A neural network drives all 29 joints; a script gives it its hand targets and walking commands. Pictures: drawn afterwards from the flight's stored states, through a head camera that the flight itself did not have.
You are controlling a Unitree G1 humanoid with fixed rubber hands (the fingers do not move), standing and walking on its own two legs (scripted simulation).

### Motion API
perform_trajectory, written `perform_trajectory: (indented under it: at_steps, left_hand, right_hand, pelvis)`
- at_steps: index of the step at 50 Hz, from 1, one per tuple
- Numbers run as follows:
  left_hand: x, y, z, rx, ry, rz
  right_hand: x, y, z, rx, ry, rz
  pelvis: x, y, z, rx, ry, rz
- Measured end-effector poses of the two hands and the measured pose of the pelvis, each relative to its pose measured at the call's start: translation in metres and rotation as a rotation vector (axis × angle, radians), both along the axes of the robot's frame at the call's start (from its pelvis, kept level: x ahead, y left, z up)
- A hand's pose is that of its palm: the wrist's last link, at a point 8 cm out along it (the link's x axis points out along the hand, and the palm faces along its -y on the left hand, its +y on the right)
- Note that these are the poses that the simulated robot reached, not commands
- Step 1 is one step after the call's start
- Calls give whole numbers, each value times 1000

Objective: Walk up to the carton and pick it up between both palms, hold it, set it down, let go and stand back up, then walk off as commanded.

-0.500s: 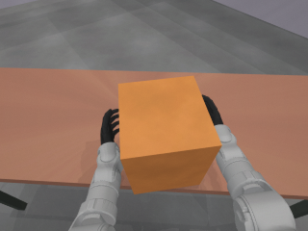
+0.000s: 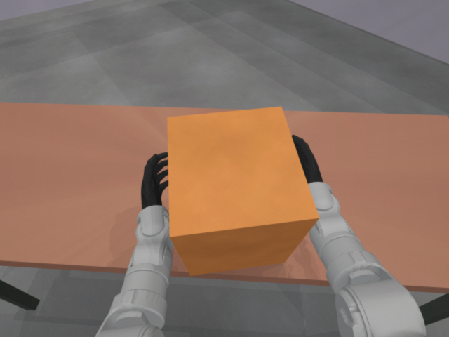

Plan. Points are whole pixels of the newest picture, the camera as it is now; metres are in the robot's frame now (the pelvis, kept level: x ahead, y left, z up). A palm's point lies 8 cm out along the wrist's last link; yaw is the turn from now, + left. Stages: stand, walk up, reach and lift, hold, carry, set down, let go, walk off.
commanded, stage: reach and lift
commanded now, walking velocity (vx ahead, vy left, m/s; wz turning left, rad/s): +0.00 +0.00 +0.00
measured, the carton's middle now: (232, 197) +0.37 +0.05 +0.04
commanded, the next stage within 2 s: none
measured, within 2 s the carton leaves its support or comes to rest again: neither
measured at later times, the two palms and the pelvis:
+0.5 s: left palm (150, 195) +0.34 +0.20 +0.07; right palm (306, 175) +0.41 -0.08 +0.08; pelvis +0.00 +0.00 +0.00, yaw +0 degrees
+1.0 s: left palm (142, 177) +0.32 +0.19 +0.14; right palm (326, 172) +0.36 -0.10 +0.14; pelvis -0.03 +0.00 +0.00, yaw +1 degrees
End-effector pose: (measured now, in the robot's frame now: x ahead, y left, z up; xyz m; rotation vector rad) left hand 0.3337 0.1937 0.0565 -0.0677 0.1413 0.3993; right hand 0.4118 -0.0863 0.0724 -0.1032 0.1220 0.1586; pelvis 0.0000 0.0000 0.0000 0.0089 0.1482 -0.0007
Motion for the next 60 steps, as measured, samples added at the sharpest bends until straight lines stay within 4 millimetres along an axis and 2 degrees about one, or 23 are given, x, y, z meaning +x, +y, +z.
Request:
perform_trajectory:
  at_steps: [17, 23, 27, 35, 44, 51, 60]
  left_hand:
    - [-4, 0, 0, -6, 24, -13]
    - [0, 3, 4, 2, 40, -22]
    - [3, 7, 18, 28, 31, -31]
    - [3, 11, 61, 53, -12, -44]
    - [-9, 2, 66, 26, 66, -96]
    - [-14, -4, 86, 36, 61, -130]
    - [-10, 0, 111, 54, 56, -150]
  right_hand:
    - [-9, -1, -7, -29, 12, -18]
    - [-6, 2, 2, -24, 23, -32]
    - [-5, 7, 16, 6, 14, -44]
    - [-9, 9, 56, 49, -28, -64]
    - [-33, -3, 64, 13, 42, -110]
    - [-50, -10, 72, 10, 32, -141]
    - [-51, -8, 88, 59, 30, -160]
  pelvis:
    - [-5, -1, 0, -1, -5, 4]
    - [-4, 0, 0, -2, -3, 4]
    - [-3, 1, 0, -3, 1, 6]
    - [-5, 2, 1, -6, -9, 9]
    - [-16, 3, 2, -8, -83, 11]
    - [-29, 2, 1, -7, -107, 11]
    - [-39, 2, 1, -7, -121, 11]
